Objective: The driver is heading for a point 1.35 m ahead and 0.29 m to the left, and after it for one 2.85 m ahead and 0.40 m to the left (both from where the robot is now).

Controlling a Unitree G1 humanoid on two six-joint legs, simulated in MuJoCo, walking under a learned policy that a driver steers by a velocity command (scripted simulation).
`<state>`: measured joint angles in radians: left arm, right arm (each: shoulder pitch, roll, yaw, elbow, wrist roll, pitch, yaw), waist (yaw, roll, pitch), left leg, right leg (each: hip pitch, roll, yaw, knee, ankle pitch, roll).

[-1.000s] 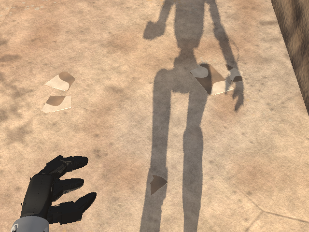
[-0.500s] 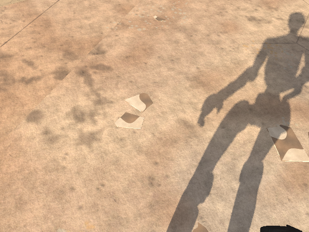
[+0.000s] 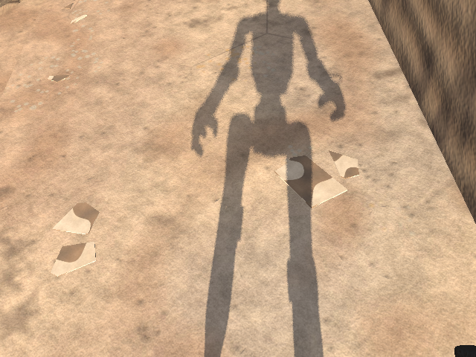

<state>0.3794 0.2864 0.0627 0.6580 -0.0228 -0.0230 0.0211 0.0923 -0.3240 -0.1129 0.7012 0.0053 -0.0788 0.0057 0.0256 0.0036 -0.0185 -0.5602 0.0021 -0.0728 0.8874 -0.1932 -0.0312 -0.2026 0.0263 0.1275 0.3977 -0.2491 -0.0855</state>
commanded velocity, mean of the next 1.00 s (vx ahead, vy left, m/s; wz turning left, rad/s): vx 0.47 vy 0.00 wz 0.41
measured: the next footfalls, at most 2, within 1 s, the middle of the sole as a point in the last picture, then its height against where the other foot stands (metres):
left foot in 0.26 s outside the picture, level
right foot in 0.68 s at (266, 307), level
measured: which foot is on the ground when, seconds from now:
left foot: up 0.00-0.24, down 0.26-0.66, up 0.68-1.00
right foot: down 0.00-0.26, up 0.28-0.66, down 0.68-1.00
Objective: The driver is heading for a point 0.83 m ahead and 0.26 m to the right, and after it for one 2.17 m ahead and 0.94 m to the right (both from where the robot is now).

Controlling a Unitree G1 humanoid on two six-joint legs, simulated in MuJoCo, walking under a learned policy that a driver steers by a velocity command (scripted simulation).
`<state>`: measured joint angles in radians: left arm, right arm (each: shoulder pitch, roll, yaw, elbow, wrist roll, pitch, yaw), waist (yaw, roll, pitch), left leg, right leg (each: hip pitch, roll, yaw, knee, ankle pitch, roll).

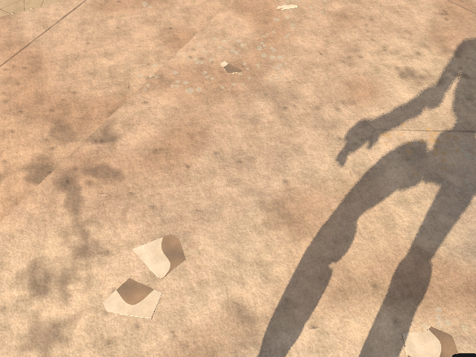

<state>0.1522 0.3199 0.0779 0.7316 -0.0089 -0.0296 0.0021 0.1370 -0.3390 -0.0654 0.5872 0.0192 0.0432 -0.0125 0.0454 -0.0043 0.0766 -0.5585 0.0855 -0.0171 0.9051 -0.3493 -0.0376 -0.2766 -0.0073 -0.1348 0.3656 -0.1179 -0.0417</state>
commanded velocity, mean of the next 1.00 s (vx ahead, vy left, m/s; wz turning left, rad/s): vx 0.86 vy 0.00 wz -0.60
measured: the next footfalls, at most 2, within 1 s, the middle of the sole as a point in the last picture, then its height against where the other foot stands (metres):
left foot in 0.10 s outside the picture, level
right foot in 0.56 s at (294, 353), level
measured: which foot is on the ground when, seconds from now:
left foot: up 0.00-0.08, down 0.10-0.58, up 0.60-0.98, down 1.00-1.00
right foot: down 0.00-0.10, up 0.12-0.54, down 0.56-1.00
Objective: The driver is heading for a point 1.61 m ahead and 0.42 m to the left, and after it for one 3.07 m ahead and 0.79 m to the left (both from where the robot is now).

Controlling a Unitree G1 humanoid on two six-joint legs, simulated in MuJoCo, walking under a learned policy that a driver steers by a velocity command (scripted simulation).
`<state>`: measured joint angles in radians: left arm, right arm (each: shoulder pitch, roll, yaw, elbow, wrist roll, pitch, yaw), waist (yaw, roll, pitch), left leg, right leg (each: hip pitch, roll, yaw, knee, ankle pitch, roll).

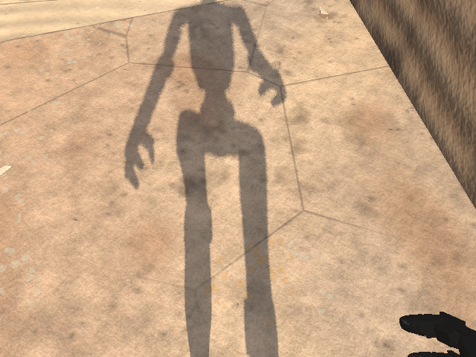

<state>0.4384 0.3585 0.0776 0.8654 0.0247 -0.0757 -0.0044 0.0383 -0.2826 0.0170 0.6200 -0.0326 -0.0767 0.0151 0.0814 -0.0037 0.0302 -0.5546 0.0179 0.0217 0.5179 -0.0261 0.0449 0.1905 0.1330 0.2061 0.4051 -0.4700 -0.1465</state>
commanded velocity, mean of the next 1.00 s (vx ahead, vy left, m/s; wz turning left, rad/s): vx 1.00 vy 0.00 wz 0.52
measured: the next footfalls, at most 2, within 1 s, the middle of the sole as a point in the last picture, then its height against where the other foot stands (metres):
right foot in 0.42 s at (287, 305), level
left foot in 0.84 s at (174, 212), level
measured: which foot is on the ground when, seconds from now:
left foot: down 0.00-0.40, up 0.42-0.82, down 0.84-1.00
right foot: down 0.00-0.02, up 0.04-0.40, down 0.42-0.80, up 0.82-1.00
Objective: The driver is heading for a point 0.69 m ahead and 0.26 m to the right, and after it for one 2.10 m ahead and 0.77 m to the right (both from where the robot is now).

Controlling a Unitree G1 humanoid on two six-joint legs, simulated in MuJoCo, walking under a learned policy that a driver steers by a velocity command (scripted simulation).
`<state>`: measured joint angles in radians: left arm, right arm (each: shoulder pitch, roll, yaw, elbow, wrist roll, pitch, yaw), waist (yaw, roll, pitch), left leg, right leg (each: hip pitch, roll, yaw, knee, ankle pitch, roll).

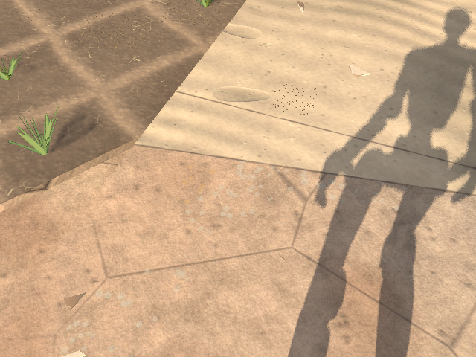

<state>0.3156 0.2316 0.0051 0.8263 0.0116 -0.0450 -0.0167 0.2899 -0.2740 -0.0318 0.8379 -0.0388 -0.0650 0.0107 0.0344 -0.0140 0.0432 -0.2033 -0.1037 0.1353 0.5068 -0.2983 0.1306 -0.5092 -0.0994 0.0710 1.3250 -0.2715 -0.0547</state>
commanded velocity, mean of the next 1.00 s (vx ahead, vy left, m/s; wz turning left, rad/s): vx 1.00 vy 0.00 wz -0.68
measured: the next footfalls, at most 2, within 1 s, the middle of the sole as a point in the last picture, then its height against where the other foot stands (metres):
right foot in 0.28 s outside the picture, level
left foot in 0.72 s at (301, 227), level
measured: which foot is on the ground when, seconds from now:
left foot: down 0.00-0.28, up 0.30-0.70, down 0.72-1.00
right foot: up 0.00-0.26, down 0.28-0.72, up 0.74-1.00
